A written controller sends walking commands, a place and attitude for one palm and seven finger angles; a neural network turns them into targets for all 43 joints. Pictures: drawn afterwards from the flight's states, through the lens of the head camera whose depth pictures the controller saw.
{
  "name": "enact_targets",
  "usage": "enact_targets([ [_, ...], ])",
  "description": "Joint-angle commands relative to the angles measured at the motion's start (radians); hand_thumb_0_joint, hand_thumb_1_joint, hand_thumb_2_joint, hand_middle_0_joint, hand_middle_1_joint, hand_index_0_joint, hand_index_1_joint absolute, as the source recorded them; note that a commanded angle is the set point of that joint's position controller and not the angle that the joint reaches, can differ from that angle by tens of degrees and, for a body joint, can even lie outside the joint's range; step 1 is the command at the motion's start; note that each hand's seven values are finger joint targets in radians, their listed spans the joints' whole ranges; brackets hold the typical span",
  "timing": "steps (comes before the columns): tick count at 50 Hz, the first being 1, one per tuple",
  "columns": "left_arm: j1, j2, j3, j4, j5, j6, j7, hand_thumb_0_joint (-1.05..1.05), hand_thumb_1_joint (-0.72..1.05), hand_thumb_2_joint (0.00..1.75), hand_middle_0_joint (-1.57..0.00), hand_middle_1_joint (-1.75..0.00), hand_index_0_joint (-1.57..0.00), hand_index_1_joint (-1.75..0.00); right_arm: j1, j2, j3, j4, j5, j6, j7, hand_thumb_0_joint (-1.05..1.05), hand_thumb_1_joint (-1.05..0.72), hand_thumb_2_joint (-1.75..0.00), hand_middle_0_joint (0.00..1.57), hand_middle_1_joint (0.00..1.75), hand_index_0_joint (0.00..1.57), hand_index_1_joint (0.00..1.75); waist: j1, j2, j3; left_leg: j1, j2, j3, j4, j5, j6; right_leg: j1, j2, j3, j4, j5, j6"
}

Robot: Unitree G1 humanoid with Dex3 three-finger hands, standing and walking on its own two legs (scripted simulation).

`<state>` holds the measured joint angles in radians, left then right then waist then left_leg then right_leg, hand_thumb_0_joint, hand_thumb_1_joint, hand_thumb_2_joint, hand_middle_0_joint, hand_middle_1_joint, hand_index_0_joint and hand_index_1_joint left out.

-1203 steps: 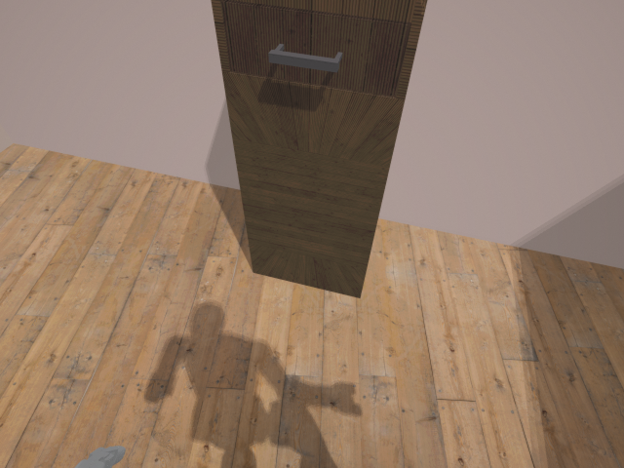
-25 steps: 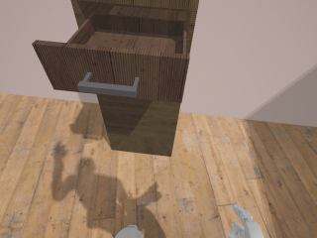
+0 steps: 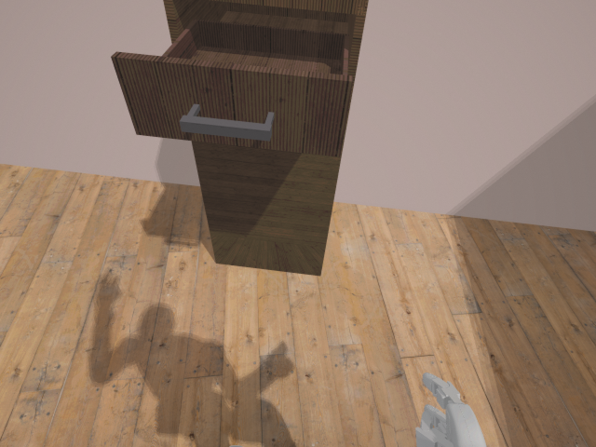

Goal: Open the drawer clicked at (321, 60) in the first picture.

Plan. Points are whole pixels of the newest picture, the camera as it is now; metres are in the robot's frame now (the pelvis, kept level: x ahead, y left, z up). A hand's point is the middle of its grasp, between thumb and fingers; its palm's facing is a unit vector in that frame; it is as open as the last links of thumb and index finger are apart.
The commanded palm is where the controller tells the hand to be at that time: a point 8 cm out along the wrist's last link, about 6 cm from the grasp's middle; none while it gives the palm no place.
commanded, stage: stop stepping back and stand still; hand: left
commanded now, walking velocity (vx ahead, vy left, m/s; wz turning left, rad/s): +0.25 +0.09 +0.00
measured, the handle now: (229, 121) +0.58 +0.16 +0.14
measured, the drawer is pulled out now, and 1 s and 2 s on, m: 0.30 0.30 0.30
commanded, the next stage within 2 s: let the arm hang, fingers relaxed in 0.58 s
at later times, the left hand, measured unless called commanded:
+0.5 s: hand out of the picture +0.16 +0.23 +0.36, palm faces +0.68 -0.65 -0.34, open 7.4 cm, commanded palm +0.10 +0.28 +0.32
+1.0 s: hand out of the picture -0.03 +0.17 -0.17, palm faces +0.04 -0.98 -0.19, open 7.0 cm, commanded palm none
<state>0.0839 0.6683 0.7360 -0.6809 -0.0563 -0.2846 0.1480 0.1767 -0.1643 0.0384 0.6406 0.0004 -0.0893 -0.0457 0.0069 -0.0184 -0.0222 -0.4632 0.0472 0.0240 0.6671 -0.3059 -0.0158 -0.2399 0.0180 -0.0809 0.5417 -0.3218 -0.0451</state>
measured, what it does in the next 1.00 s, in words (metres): steps on the spot: left foot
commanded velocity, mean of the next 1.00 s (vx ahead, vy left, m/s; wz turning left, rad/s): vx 0.03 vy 0.00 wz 0.00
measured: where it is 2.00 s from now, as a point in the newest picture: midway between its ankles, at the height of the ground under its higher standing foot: outside the picture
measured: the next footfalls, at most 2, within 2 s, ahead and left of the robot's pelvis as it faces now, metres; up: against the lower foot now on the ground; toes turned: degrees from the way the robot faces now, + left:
left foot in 0.16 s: +0.02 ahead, +0.12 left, +0.00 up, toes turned +4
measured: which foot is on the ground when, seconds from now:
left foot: up 0.00-0.14, down 0.16-1.00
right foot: down 0.00-1.00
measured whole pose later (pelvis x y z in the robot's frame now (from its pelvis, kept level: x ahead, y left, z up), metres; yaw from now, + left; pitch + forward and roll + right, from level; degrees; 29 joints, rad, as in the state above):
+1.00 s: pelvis -0.05 -0.01 -0.01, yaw +4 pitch -1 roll +0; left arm 0.32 0.19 -0.01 0.86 0.02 0.07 0.01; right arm 0.22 -0.26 0.00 0.90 -0.02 0.03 -0.01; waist -0.03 -0.01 0.07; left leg -0.34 0.00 -0.02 0.64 -0.29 0.01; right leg -0.30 0.03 -0.01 0.64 -0.32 -0.03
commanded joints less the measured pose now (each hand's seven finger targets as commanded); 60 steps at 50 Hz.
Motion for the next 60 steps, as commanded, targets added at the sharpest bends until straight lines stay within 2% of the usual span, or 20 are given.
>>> enact_targets([
  [1,-0.099,0.092,-0.044,0.075,0.004,0.059,0.008,0.00,0.90,0.90,-0.20,-0.30,-0.20,-0.30,-0.079,-0.170,-0.067,-0.143,0.019,-0.037,-0.026,0.00,-0.90,-0.90,0.20,0.30,0.20,0.30,-0.022,-0.158,0.012,-0.008,-0.002,0.001,0.249,-0.113,0.018,-0.132,-0.303,0.289,-0.349,-0.305,-0.110],
  [6,0.002,0.011,-0.138,-0.091,0.009,0.052,0.015,0.00,0.90,0.90,-0.20,-0.30,-0.20,-0.30,-0.054,-0.166,-0.052,-0.155,0.003,-0.031,-0.028,0.00,-0.90,-0.90,0.20,0.30,0.20,0.30,-0.036,-0.034,0.053,0.179,0.007,0.039,-0.144,-0.070,0.043,-0.181,-0.230,0.152,-0.230,-0.255,-0.073],
  [9,0.003,0.065,-0.066,-0.327,0.009,-0.003,0.025,0.00,0.90,0.90,-0.20,-0.30,-0.20,-0.30,-0.051,-0.192,-0.067,-0.205,-0.001,-0.055,-0.039,0.00,-0.90,-0.90,0.20,0.30,0.20,0.30,-0.020,0.270,-0.024,0.246,0.193,-0.264,-0.340,-0.056,0.136,-0.190,-0.042,0.021,0.110,-0.044,0.018],
  [12,0.023,0.183,0.047,-0.460,0.029,-0.044,0.031,0.00,0.90,0.90,-0.20,-0.30,-0.20,-0.30,-0.032,-0.168,-0.075,-0.185,-0.016,-0.083,-0.035,0.00,-0.90,-0.90,0.20,0.30,0.20,0.30,-0.013,0.310,-0.120,0.250,0.257,-0.294,-0.389,0.026,0.153,-0.179,-0.038,0.023,0.287,-0.167,0.038],
  [16,0.044,0.120,0.038,-0.297,0.028,-0.023,0.044,0.00,0.90,0.90,-0.20,-0.30,-0.20,-0.30,-0.016,-0.174,-0.074,-0.151,0.000,-0.108,-0.022,0.00,-0.90,-0.90,0.20,0.30,0.20,0.30,-0.013,0.287,-0.125,0.166,0.179,-0.074,-0.246,0.227,0.093,0.041,-0.028,-0.011,-0.011,-0.003,0.039],
  [19,-0.020,0.160,0.066,-0.078,0.014,-0.003,0.042,0.00,0.90,0.90,-0.20,-0.30,-0.20,-0.30,0.003,-0.168,-0.076,-0.133,0.012,-0.082,-0.023,0.00,-0.90,-0.90,0.20,0.30,0.20,0.30,-0.049,-0.026,-0.121,0.091,0.035,0.025,-0.030,0.064,0.019,0.088,-0.233,0.291,-0.179,0.273,-0.067],
  [22,-0.039,0.123,0.041,0.059,0.005,0.020,0.033,0.00,0.90,0.90,-0.20,-0.30,-0.20,-0.30,-0.009,-0.160,-0.076,-0.120,0.032,-0.061,-0.016,0.00,-0.90,-0.90,0.20,0.30,0.20,0.30,-0.032,-0.081,-0.049,0.055,0.009,0.008,0.102,-0.100,0.013,0.039,-0.312,0.328,-0.267,0.240,-0.103],
  [27,0.067,0.063,-0.015,0.072,-0.001,0.022,0.009,0.00,0.90,0.90,-0.20,-0.30,-0.20,-0.30,-0.030,-0.168,-0.068,-0.127,0.028,-0.051,-0.014,0.00,-0.90,-0.90,0.20,0.30,0.20,0.30,-0.030,-0.051,-0.028,0.219,0.025,-0.011,-0.193,0.194,0.034,0.008,-0.188,0.110,-0.166,0.322,-0.009],
  [33,0.172,0.053,-0.028,-0.275,0.006,-0.010,-0.002,0.00,0.90,0.90,-0.20,-0.30,-0.20,-0.30,-0.064,-0.166,-0.069,-0.187,0.014,-0.059,-0.009,0.00,-0.90,-0.90,0.20,0.30,0.20,0.30,-0.009,0.099,-0.112,0.222,0.085,-0.078,-0.263,0.306,0.058,0.072,-0.083,0.090,-0.115,0.274,0.038],
  [34,0.301,-0.246,-0.602,0.778,0.041,0.149,-0.123,0.00,0.90,0.90,-0.20,-0.30,-0.20,-0.30,-0.092,-0.398,-0.127,0.059,0.064,-0.137,0.035,0.00,-0.90,-0.90,0.20,0.30,0.20,0.30,-0.084,0.164,-0.032,0.219,0.149,-0.114,-0.150,0.525,0.082,-0.126,-0.120,0.002,0.191,0.332,0.041],
  [36,0.313,-0.347,-0.604,0.777,0.077,0.288,-0.148,0.00,0.90,0.90,-0.20,-0.30,-0.20,-0.30,-0.001,-0.294,-0.119,0.087,0.007,-0.036,0.046,0.00,-0.90,-0.90,0.20,0.30,0.20,0.30,-0.056,0.239,-0.113,0.291,0.202,-0.198,-0.248,0.684,0.150,-0.229,-0.032,0.067,0.333,-0.170,0.059],
  [39,0.224,-0.307,-0.640,0.868,0.085,0.291,-0.144,0.00,0.90,0.90,-0.20,-0.30,-0.20,-0.30,0.012,-0.283,-0.099,0.054,-0.026,0.014,0.034,0.00,-0.90,-0.90,0.20,0.30,0.20,0.30,-0.042,0.025,-0.130,0.278,0.230,-0.270,-0.206,0.675,0.230,-0.232,-0.031,0.144,0.381,-0.236,0.057],
  [41,0.238,-0.270,-0.643,1.022,0.091,0.286,-0.145,0.00,0.90,0.90,-0.20,-0.30,-0.20,-0.30,-0.058,-0.295,-0.091,0.060,-0.031,0.036,0.032,0.00,-0.90,-0.90,0.20,0.30,0.20,0.30,0.018,-0.084,-0.104,0.161,0.167,-0.169,-0.164,0.513,0.161,-0.024,-0.036,0.108,0.132,-0.071,0.045],
  [42,0.243,-0.230,-0.642,1.098,0.097,0.283,-0.142,0.00,0.90,0.90,-0.20,-0.30,-0.20,-0.30,-0.078,-0.270,-0.084,0.058,-0.022,0.045,0.031,0.00,-0.90,-0.90,0.20,0.30,0.20,0.30,0.037,-0.183,-0.094,0.091,0.069,-0.105,-0.106,0.299,0.093,0.060,-0.076,0.178,-0.026,0.134,0.027],
  [43,0.234,-0.175,-0.639,1.158,0.101,0.280,-0.139,0.00,0.90,0.90,-0.20,-0.30,-0.20,-0.30,-0.066,-0.225,-0.081,0.061,-0.012,0.059,0.032,0.00,-0.90,-0.90,0.20,0.30,0.20,0.30,0.017,-0.258,-0.054,0.049,-0.044,-0.053,-0.024,0.020,0.040,0.026,-0.211,0.390,-0.179,0.180,-0.015],
  [44,0.195,-0.153,-0.648,1.220,0.094,0.285,-0.142,0.00,0.90,0.90,-0.20,-0.30,-0.20,-0.30,-0.036,-0.211,-0.079,0.081,-0.020,0.076,0.037,0.00,-0.90,-0.90,0.20,0.30,0.20,0.30,-0.009,-0.208,0.024,0.061,-0.071,-0.031,0.035,-0.178,0.024,-0.072,-0.298,0.472,-0.242,0.131,-0.081],
  [46,0.109,-0.155,-0.671,1.316,0.086,0.294,-0.145,0.00,0.90,0.90,-0.20,-0.30,-0.20,-0.30,0.011,-0.222,-0.083,0.143,-0.020,0.100,0.044,0.00,-0.90,-0.90,0.20,0.30,0.20,0.30,-0.055,-0.044,0.050,0.204,-0.060,-0.018,0.046,-0.164,0.031,-0.232,-0.238,0.402,-0.281,-0.203,-0.106],
  [48,0.092,-0.201,-0.678,1.410,0.077,0.289,-0.136,0.00,0.90,0.90,-0.20,-0.30,-0.20,-0.30,0.037,-0.211,-0.078,0.188,-0.020,0.104,0.031,0.00,-0.90,-0.90,0.20,0.30,0.20,0.30,-0.057,-0.043,0.063,0.246,-0.045,-0.037,-0.035,0.013,0.038,-0.194,-0.179,0.348,-0.247,-0.056,-0.081],
  [51,0.168,-0.255,-0.676,1.534,0.065,0.273,-0.132,0.00,0.90,0.90,-0.20,-0.30,-0.20,-0.30,0.037,-0.230,-0.079,0.235,-0.023,0.080,0.019,0.00,-0.90,-0.90,0.20,0.30,0.20,0.30,-0.025,0.235,-0.030,0.276,0.063,-0.153,-0.221,0.232,0.064,-0.031,-0.087,0.219,-0.110,0.167,-0.022],
  [60,0.184,-0.216,-0.678,1.734,0.069,0.274,-0.138,0.00,0.90,0.90,-0.20,-0.30,-0.20,-0.30,0.067,-0.289,-0.105,0.351,-0.019,0.089,0.016,0.00,-0.90,-0.90,0.20,0.30,0.20,0.30,-0.013,0.068,0.048,0.223,0.057,-0.172,-0.354,-0.106,0.069,0.004,-0.080,0.201,-0.228,-0.073,-0.027],
])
